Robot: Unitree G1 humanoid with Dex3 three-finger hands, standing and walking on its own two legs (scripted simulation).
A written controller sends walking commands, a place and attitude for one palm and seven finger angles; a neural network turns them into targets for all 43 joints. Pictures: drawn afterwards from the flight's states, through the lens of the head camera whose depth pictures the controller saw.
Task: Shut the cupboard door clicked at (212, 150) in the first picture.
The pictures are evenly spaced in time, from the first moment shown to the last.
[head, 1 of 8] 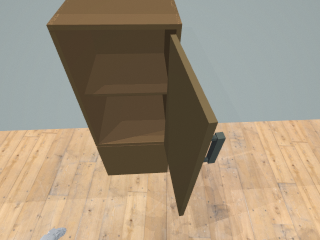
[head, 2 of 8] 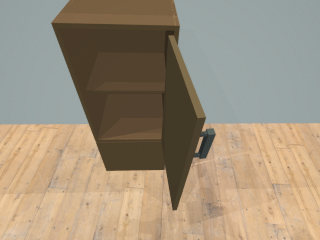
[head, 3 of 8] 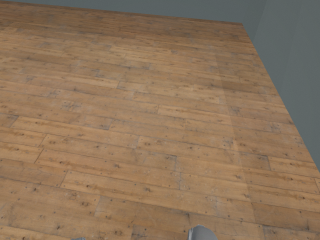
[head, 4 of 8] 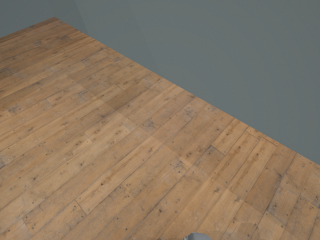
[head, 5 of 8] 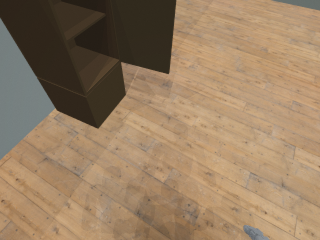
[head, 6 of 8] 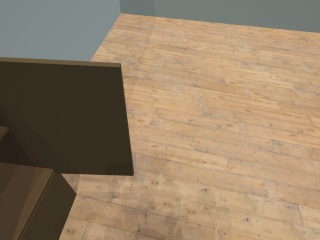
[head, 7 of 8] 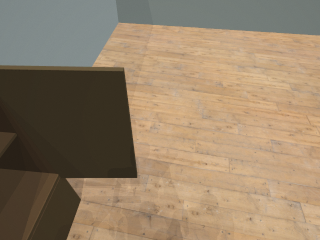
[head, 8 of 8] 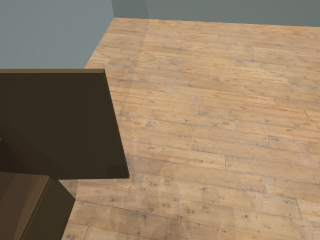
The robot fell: no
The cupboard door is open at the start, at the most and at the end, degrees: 96 96 96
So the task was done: no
